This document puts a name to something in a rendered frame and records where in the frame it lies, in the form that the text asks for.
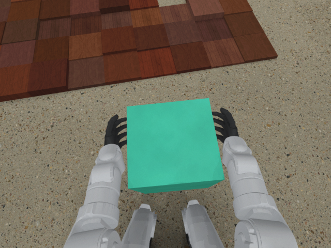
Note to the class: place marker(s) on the robot left forearm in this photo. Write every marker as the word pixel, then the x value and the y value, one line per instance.
pixel 100 207

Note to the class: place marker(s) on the left robot upper arm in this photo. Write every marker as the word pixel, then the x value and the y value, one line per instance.
pixel 96 238

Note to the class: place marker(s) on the robot thigh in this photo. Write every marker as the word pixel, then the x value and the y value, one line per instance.
pixel 140 229
pixel 200 228

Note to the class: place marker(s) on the robot left thigh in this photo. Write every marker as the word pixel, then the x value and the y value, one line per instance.
pixel 140 229

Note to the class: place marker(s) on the right robot upper arm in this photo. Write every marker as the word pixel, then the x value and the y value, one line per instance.
pixel 257 233

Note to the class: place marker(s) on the robot right forearm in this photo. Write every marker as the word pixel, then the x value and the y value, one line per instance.
pixel 251 199

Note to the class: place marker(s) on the carton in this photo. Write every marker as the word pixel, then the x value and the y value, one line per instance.
pixel 172 146

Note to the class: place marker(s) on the left robot hand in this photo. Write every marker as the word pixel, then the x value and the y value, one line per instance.
pixel 111 136

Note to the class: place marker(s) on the robot right thigh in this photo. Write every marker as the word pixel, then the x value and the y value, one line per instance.
pixel 200 228

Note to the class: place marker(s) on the right robot hand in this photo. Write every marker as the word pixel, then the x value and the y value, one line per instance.
pixel 228 124

